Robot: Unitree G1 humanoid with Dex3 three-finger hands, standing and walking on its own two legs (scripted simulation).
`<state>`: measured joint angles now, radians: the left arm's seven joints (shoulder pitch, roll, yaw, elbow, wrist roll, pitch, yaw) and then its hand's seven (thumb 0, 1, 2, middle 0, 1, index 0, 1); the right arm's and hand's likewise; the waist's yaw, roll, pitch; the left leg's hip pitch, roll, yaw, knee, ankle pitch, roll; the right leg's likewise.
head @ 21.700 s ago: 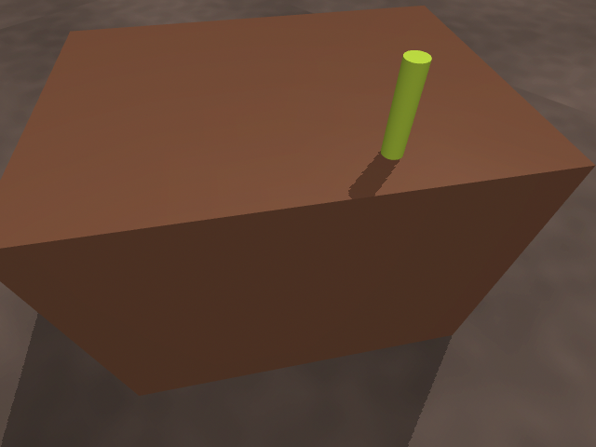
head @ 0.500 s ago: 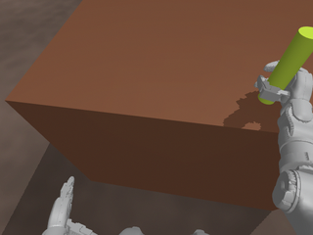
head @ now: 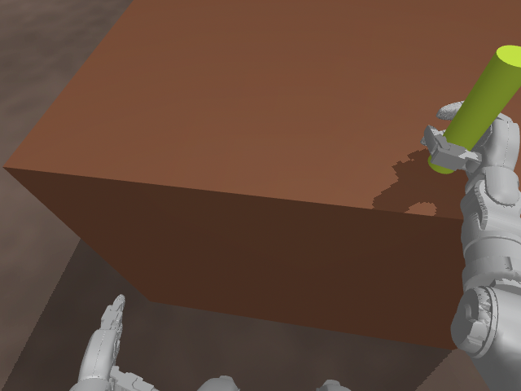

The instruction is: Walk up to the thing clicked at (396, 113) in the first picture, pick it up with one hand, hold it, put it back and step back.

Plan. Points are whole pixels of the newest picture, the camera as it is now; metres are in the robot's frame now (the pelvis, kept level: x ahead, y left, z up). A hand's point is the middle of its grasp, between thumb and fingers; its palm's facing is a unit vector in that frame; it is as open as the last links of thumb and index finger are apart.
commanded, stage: open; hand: right
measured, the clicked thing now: (472, 119) +0.47 -0.24 +0.16
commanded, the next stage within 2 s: withdraw in 0.36 s
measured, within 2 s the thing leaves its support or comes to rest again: neither
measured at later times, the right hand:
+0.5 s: hand (447, 137) +0.47 -0.22 +0.12, palm faces +0.23 +0.97 +0.01, open 12.0 cm
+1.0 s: hand out of the picture +0.44 -0.31 +0.24, palm faces +0.33 +0.93 -0.15, open 15.7 cm
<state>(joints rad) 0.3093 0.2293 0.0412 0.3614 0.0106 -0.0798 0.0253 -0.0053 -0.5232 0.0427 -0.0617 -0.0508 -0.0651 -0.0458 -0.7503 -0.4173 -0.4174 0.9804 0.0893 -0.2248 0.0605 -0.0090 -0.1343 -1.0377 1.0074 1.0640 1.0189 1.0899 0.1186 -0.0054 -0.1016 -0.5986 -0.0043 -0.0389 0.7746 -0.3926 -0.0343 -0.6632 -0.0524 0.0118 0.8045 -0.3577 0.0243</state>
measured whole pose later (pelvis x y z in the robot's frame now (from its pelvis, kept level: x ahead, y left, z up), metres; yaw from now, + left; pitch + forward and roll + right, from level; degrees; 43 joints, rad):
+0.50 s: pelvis +0.00 +0.00 +0.00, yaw +0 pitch +13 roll +1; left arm 0.32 0.23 0.04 0.34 0.01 -0.07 0.02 -0.01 -0.54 0.06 -0.07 -0.06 -0.06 -0.06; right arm -0.78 -0.42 -0.41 0.99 0.08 -0.23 0.05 -0.01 0.24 -0.30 0.69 0.48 0.68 0.49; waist 0.12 0.00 -0.10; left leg -0.61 0.00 -0.04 0.78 -0.39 -0.04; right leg -0.68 -0.05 0.01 0.81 -0.36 0.02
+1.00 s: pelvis +0.01 +0.00 +0.01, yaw -1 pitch +8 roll +0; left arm 0.33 0.24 0.01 0.37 -0.04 -0.08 0.03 -0.01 -0.52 0.04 -0.07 -0.06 -0.07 -0.05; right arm -0.84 -0.66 -0.42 0.94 0.05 0.00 0.17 -0.01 0.39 -0.19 0.24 0.22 0.25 0.23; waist 0.05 -0.03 -0.12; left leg -0.44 0.02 -0.04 0.68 -0.37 -0.04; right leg -0.50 -0.03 0.00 0.69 -0.33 0.02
